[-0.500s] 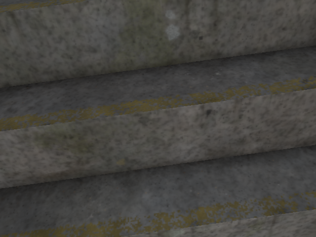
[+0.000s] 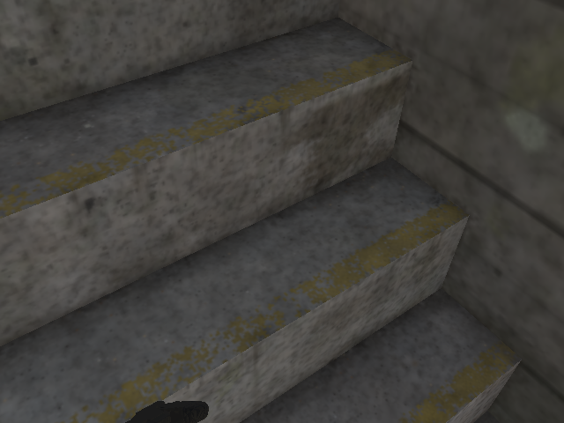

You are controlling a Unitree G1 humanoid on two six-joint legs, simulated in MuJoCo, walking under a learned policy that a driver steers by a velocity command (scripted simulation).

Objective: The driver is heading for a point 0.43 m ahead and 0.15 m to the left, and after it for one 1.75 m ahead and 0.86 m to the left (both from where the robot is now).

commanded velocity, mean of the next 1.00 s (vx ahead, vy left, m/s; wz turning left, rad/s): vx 0.50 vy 0.00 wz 0.37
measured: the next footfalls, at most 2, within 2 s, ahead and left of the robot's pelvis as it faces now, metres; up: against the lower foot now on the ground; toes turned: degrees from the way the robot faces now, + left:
right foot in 0.10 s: +0.16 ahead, -0.19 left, +0.00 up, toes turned -5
left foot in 0.70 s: +0.30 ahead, +0.06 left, +0.24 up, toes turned +19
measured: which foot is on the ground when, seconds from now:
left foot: down 0.00-0.08, up 0.10-0.68, down 0.70-1.00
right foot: up 0.00-0.08, down 0.10-0.70, up 0.72-1.00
